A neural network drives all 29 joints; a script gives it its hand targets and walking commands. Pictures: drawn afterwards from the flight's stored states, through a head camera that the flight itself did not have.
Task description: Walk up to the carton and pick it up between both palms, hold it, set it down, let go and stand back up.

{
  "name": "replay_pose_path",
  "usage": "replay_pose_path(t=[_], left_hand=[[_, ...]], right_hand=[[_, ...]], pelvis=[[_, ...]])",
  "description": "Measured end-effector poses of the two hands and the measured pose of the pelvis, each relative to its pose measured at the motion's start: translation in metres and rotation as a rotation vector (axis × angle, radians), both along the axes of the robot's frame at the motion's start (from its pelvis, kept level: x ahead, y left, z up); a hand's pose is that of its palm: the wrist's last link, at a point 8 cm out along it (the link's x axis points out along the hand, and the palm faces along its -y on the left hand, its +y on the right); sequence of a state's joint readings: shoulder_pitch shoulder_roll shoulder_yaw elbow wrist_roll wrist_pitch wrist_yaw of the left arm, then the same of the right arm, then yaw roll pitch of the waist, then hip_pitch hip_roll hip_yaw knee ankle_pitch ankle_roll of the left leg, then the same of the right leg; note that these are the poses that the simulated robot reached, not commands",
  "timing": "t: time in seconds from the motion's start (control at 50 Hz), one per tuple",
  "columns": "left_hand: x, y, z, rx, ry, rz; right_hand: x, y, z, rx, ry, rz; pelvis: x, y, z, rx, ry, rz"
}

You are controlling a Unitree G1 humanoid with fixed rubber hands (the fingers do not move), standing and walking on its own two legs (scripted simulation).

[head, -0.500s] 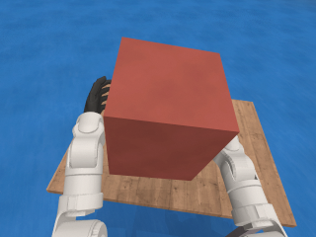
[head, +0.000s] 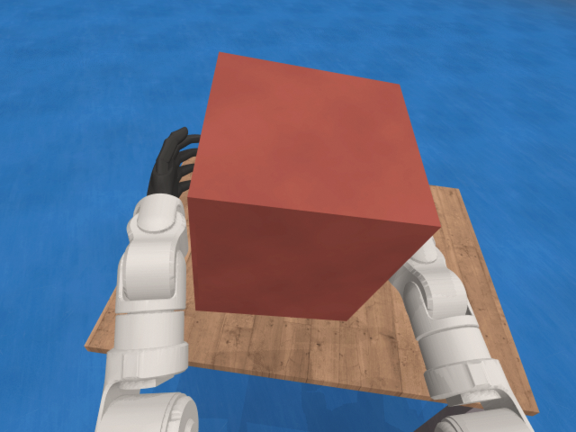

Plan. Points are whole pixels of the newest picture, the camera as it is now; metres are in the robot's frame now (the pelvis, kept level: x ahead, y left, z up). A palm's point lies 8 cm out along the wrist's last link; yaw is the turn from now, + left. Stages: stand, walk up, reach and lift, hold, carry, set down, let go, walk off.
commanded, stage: hold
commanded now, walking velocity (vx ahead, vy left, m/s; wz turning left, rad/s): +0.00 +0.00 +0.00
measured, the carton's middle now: (291, 204) +0.35 +0.00 +0.17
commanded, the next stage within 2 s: none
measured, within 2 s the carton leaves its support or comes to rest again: neither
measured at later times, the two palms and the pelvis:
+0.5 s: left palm (156, 187) +0.35 +0.16 +0.19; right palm (398, 213) +0.34 -0.14 +0.16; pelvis -0.01 +0.00 +0.00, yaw +1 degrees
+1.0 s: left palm (154, 191) +0.35 +0.16 +0.19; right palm (396, 214) +0.34 -0.14 +0.16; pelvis +0.00 +0.00 +0.00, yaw +1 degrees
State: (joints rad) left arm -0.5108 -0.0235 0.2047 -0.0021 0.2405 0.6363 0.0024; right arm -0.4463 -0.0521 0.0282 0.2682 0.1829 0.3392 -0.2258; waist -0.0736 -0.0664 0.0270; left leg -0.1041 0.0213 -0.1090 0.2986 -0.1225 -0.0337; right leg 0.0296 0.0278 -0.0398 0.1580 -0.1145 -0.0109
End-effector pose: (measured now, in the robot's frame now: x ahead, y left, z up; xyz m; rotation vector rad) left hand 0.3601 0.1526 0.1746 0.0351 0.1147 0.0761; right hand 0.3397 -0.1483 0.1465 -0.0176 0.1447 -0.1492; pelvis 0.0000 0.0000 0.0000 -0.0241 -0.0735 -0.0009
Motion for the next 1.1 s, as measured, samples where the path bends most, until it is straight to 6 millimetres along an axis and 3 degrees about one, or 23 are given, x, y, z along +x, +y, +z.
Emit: replay_pose_path(t=[0.12,0.24,0.56,1.1], left_hand=[[-0.014,0.012,0.009,-0.008,-0.006,0.053],[-0.016,0.019,0.011,-0.010,0.015,0.069],[-0.007,0.008,0.013,-0.009,0.017,0.024],[-0.011,0.010,0.011,-0.009,0.009,0.036]], right_hand=[[0.001,0.012,0.009,-0.002,-0.007,0.049],[0.004,0.018,0.013,0.027,0.013,0.058],[0.002,0.008,0.013,0.019,0.015,0.025],[0.003,0.010,0.011,0.017,0.006,0.036]], pelvis=[[-0.002,-0.002,0.000,0.001,-0.025,0.003],[-0.006,-0.004,-0.001,0.001,-0.027,0.022],[-0.006,0.000,0.000,0.001,-0.019,0.009],[-0.002,-0.003,0.000,0.002,-0.028,0.015]])
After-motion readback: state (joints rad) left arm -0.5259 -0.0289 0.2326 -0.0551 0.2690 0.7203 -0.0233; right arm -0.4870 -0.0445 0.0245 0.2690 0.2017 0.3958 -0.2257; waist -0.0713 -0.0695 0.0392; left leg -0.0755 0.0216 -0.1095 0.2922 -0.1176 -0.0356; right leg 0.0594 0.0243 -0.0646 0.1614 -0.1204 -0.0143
